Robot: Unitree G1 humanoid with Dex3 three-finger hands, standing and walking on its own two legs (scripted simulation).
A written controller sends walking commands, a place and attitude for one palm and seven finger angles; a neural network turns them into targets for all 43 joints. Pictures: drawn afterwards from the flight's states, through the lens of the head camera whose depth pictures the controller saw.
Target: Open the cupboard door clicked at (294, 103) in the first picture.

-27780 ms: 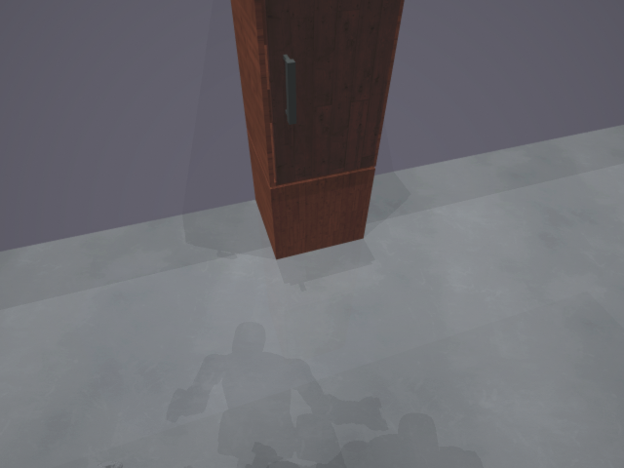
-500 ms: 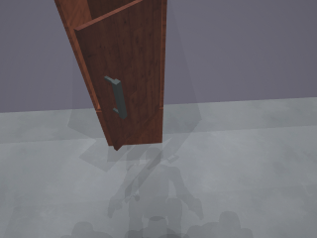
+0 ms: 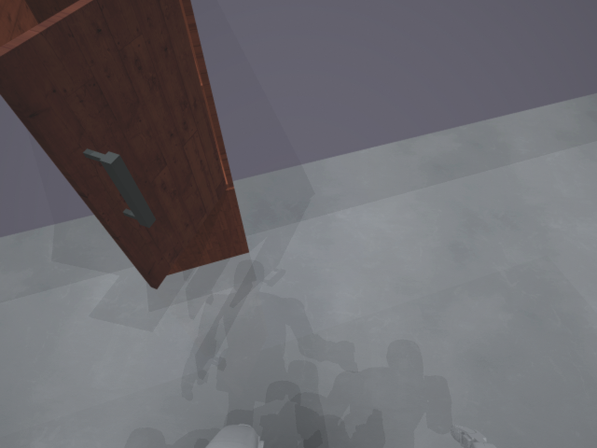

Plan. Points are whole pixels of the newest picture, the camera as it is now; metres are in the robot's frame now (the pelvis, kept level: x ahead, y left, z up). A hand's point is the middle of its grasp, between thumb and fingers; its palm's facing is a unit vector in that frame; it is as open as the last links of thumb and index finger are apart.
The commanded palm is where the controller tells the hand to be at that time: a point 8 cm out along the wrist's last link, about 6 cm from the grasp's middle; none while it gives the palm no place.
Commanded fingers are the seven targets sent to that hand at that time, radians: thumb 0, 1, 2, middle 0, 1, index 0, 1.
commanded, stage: walk to a spot facing it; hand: left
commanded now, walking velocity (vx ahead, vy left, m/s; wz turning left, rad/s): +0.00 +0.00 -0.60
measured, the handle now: (121, 190) +0.49 +0.37 -0.01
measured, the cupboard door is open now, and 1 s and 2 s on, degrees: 50 50 50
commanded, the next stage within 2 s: none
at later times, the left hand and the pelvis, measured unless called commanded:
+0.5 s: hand (189, 440) +0.14 +0.19 -0.18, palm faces -0.26 -0.92 -0.29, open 7.4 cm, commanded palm none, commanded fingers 0.00 0.90 0.90 -0.20 -0.30 -0.20 -0.30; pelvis -0.01 +0.00 -0.02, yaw -17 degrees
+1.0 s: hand (297, 381) +0.23 +0.03 -0.17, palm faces -0.58 -0.79 -0.22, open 7.4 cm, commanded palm none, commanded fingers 0.00 0.90 0.90 -0.20 -0.30 -0.20 -0.30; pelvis +0.03 -0.07 -0.01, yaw -36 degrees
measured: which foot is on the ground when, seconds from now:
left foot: up 0.00-0.12, down 0.14-0.86, up 0.88-1.00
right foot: down 0.00-0.14, up 0.16-0.38, down 0.40-0.60, up 0.62-0.84, down 0.86-1.00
